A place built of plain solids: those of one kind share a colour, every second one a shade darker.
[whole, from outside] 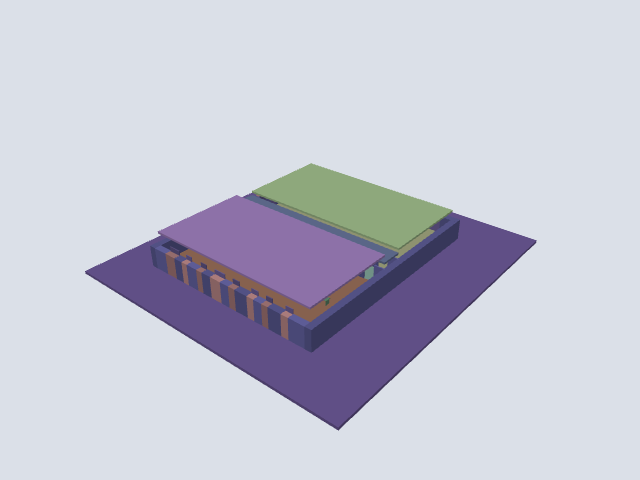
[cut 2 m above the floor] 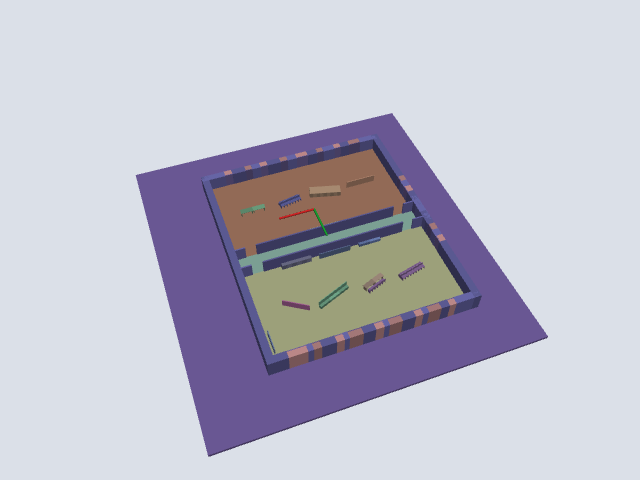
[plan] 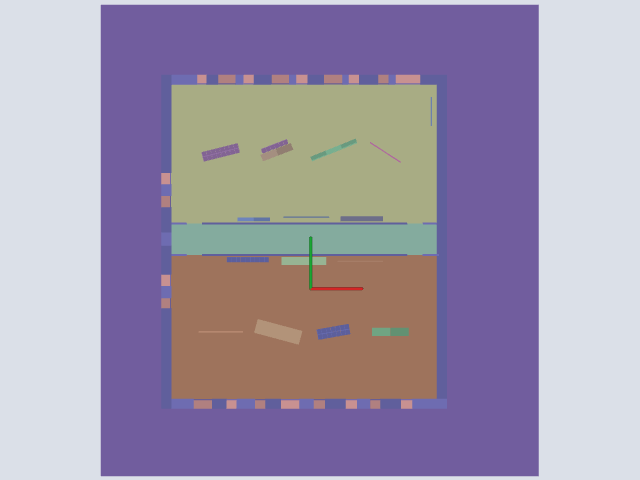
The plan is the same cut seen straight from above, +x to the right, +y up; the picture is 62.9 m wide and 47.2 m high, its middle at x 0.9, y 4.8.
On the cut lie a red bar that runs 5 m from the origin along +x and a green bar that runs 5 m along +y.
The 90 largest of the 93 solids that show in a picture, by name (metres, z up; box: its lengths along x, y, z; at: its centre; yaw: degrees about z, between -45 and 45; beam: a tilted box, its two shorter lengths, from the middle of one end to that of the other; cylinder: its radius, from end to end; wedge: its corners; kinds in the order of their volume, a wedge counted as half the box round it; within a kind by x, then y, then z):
{
 "ground_under_all_1": {"box": [43.06, 46.38, 0.4], "at": [0.88, 4.76, -0.75]},
 "wall_1": {"box": [1.0, 9.88, 3.2], "at": [-14.21, -6.86, 1.0]},
 "wall_2": {"box": [1.0, 1.2, 3.2], "at": [-14.21, -0.32, 1.0]},
 "wall_3": {"box": [1.0, 2.85, 3.2], "at": [-14.21, 2.81, 1.0]},
 "wall_4": {"box": [1.0, 4.9, 3.2], "at": [-14.21, 4.88, 1.0]},
 "wall_5": {"box": [1.0, 2.5, 3.2], "at": [-14.21, 6.78, 1.0]},
 "wall_6": {"box": [1.0, 1.15, 3.2], "at": [-14.21, 9.71, 1.0]},
 "wall_7": {"box": [1.0, 9.68, 3.2], "at": [-14.21, 16.22, 1.0]},
 "wall_8": {"box": [3.2, 1.0, 3.2], "at": [-13.11, -11.3, 1.0]},
 "wall_9": {"box": [1.7, 0.2, 3.2], "at": [-13.06, 3.33, 1.0]},
 "wall_10": {"box": [1.7, 0.2, 3.2], "at": [-13.06, 6.43, 1.0]},
 "wall_11": {"box": [3.54, 1.0, 3.2], "at": [-12.94, 20.56, 1.0]},
 "wall_12": {"box": [1.16, 1.0, 3.2], "at": [-9.69, 20.56, 1.0]},
 "wall_13": {"box": [1.41, 1.0, 3.2], "at": [-9.01, -11.3, 1.0]},
 "wall_14": {"box": [0.79, 1.0, 3.2], "at": [-7.01, 20.56, 1.0]},
 "wall_15": {"box": [1.82, 1.0, 3.2], "at": [-6.39, -11.3, 1.0]},
 "wall_16": {"box": [1.78, 1.0, 3.2], "at": [-4.73, 20.56, 1.0]},
 "wall_17": {"box": [1.54, 1.0, 3.2], "at": [-3.71, -11.3, 1.0]},
 "wall_18": {"box": [0.71, 1.0, 3.2], "at": [-1.78, 20.56, 1.0]},
 "wall_19": {"box": [20.2, 0.2, 3.2], "at": [-0.61, 3.33, 1.0]},
 "wall_20": {"box": [20.2, 0.2, 3.2], "at": [-0.61, 6.43, 1.0]},
 "wall_21": {"box": [1.43, 1.0, 3.2], "at": [-0.42, -11.3, 1.0]},
 "wall_22": {"box": [1.62, 1.0, 3.2], "at": [0.48, 20.56, 1.0]},
 "wall_23": {"box": [2.04, 1.0, 3.2], "at": [2.41, -11.3, 1.0]},
 "wall_24": {"box": [0.64, 1.0, 3.2], "at": [3.41, 20.56, 1.0]},
 "wall_25": {"box": [1.3, 1.0, 3.2], "at": [5.18, -11.3, 1.0]},
 "wall_26": {"box": [1.9, 1.0, 3.2], "at": [5.68, 20.56, 1.0]},
 "wall_27": {"box": [2.03, 1.0, 3.2], "at": [7.84, -11.3, 1.0]},
 "wall_28": {"box": [0.73, 1.0, 3.2], "at": [8.0, 20.56, 1.0]},
 "wall_29": {"box": [3.43, 1.0, 3.2], "at": [11.68, -11.3, 1.0]},
 "wall_30": {"box": [1.6, 0.2, 3.2], "at": [11.79, 3.33, 1.0]},
 "wall_31": {"box": [1.6, 0.2, 3.2], "at": [11.79, 6.43, 1.0]},
 "wall_32": {"box": [2.63, 1.0, 3.2], "at": [12.08, 20.56, 1.0]},
 "wall_33": {"box": [1.0, 16.03, 3.2], "at": [12.89, -3.78, 1.0]},
 "wall_34": {"box": [1.0, 4.9, 3.2], "at": [12.89, 4.88, 1.0]},
 "wall_35": {"box": [1.0, 15.53, 3.2], "at": [12.89, 13.29, 1.0]},
 "floor_study_1": {"box": [26.3, 14.23, 0.6], "at": [-0.66, -3.78, -0.3]},
 "floor_store_1": {"box": [26.3, 13.73, 0.6], "at": [-0.66, 13.29, -0.3]},
 "ceil_study_1": {"box": [26.3, 14.23, 0.3], "at": [-0.66, -3.78, 4.55]},
 "ceil_store_1": {"box": [26.3, 13.73, 0.3], "at": [-0.66, 13.29, 4.05]},
 "wall_mass_1": {"box": [0.85, 1.0, 3.2], "at": [-14.28, -1.42, 1.0]},
 "wall_mass_2": {"box": [0.85, 1.1, 3.2], "at": [-14.28, 0.83, 1.0]},
 "wall_mass_3": {"box": [0.85, 1.1, 3.2], "at": [-14.28, 8.58, 1.0]},
 "wall_mass_4": {"box": [0.85, 1.1, 3.2], "at": [-14.28, 10.83, 1.0]},
 "wall_mass_5": {"box": [0.9, 0.85, 3.2], "at": [-10.72, 20.63, 1.0]},
 "wall_mass_6": {"box": [1.8, 0.85, 3.2], "at": [-10.61, -11.37, 1.0]},
 "wall_mass_7": {"box": [1.7, 0.85, 3.2], "at": [-8.26, 20.63, 1.0]},
 "wall_mass_8": {"box": [1.0, 0.85, 3.2], "at": [-7.8, -11.37, 1.0]},
 "wall_mass_9": {"box": [1.0, 0.85, 3.2], "at": [-6.12, 20.63, 1.0]},
 "wall_mass_10": {"box": [1.0, 0.85, 3.2], "at": [-4.98, -11.37, 1.0]},
 "wall_mass_11": {"box": [1.7, 0.85, 3.2], "at": [-2.99, 20.63, 1.0]},
 "wall_mass_12": {"box": [1.8, 0.85, 3.2], "at": [-2.04, -11.37, 1.0]},
 "wall_mass_13": {"box": [1.1, 0.85, 3.2], "at": [-0.88, 20.63, 1.0]},
 "wall_mass_14": {"box": [1.1, 0.85, 3.2], "at": [0.84, -11.37, 1.0]},
 "wall_mass_15": {"box": [1.8, 0.85, 3.2], "at": [2.19, 20.63, 1.0]},
 "wall_mass_16": {"box": [1.1, 0.85, 3.2], "at": [3.98, -11.37, 1.0]},
 "wall_mass_17": {"box": [1.0, 0.85, 3.2], "at": [4.23, 20.63, 1.0]},
 "wall_mass_18": {"box": [1.0, 0.85, 3.2], "at": [6.33, -11.37, 1.0]},
 "wall_mass_19": {"box": [1.0, 0.85, 3.2], "at": [7.13, 20.63, 1.0]},
 "wall_mass_20": {"box": [1.1, 0.85, 3.2], "at": [9.41, -11.37, 1.0]},
 "wall_mass_21": {"box": [2.4, 0.85, 3.2], "at": [9.56, 20.63, 1.0]},
 "floor_corr_1": {"box": [26.3, 3.1, 0.6], "at": [-0.66, 4.88, -0.3]},
 "ceil_corr_1": {"box": [26.3, 3.1, 0.3], "at": [-0.66, 4.88, 3.4]},
 "door_leaf_1": {"box": [0.12, 1.1, 3.87], "at": [-13.8, 0.83, 1.33]},
 "door_leaf_2": {"box": [0.12, 1.1, 3.87], "at": [-13.8, 8.58, 1.33]},
 "door_leaf_3": {"box": [0.12, 1.1, 3.87], "at": [-13.8, 10.83, 1.33]},
 "door_leaf_4": {"box": [1.8, 0.12, 3.87], "at": [-10.61, -10.89, 1.33]},
 "door_leaf_5": {"box": [1.0, 0.12, 3.87], "at": [-7.8, -10.89, 1.33]},
 "door_leaf_6": {"box": [1.0, 0.12, 3.87], "at": [-4.98, -10.89, 1.33]},
 "door_leaf_7": {"box": [1.8, 0.12, 3.87], "at": [-2.04, -10.89, 1.33]},
 "door_leaf_8": {"box": [1.1, 0.12, 3.87], "at": [0.84, -10.89, 1.33]},
 "door_leaf_9": {"box": [1.1, 0.12, 3.87], "at": [3.98, -10.89, 1.33]},
 "door_leaf_10": {"box": [1.0, 0.12, 3.87], "at": [6.33, -10.89, 1.33]},
 "door_leaf_11": {"box": [1.1, 0.12, 3.87], "at": [9.41, -10.89, 1.33]},
 "door_leaf_12": {"box": [2.4, 0.12, 3.87], "at": [9.56, 20.15, 1.33]},
 "rail_bars_1": {"box": [4.38, 0.12, 1.7], "at": [-8.87, -4.23, 0.25]},
 "rail_bars_2": {"box": [4.47, 0.12, 1.7], "at": [4.86, 2.7, 0.25]},
 "seat_settle_sto_1": {"box": [1.6, 0.38, 0.48], "at": [0.76, 13.1, 0.24], "yaw": 22.0},
 "seat_settle_sto_2": {"box": [1.6, 0.38, 0.48], "at": [2.24, 13.7, 0.24], "yaw": 22.0},
 "seat_settle_sto_3": {"box": [4.8, 0.1, 1.16], "at": [2.33, 13.48, 0.57], "yaw": 22.0},
 "seat_settle_sto_4": {"box": [1.6, 0.38, 0.48], "at": [3.73, 14.3, 0.24], "yaw": 22.0},
 "rail_board_sto_1": {"box": [4.5, 0.12, 1.6], "at": [-0.43, 7.04, 0.2]},
 "rail_board_sto_2": {"box": [0.12, 2.85, 1.6], "at": [11.86, 17.43, 0.2]},
 "rail_bars_sto_1": {"box": [3.6, 0.12, 1.6], "at": [7.33, 13.41, 0.2], "yaw": -33.0},
 "seat_box_sto_1": {"box": [1.6, 0.38, 0.48], "at": [-6.42, 6.82, 0.24]},
 "seat_box_sto_2": {"box": [1.6, 0.38, 0.48], "at": [-4.82, 6.82, 0.24]},
 "counter_chest_1": {"box": [4.55, 1.4, 0.035], "at": [-3.21, -4.23, 0.78], "yaw": -15.0},
 "counter_issue_1": {"box": [4.4, 0.8, 0.035], "at": [-0.68, 2.73, 0.93]},
 "sideboard_sto_1": {"box": [4.17, 0.5, 0.035], "at": [5.0, 6.88, 0.78]},
 "table_1": {"box": [1.8, 0.8, 0.035], "at": [8.72, -4.23, 0.74]}
}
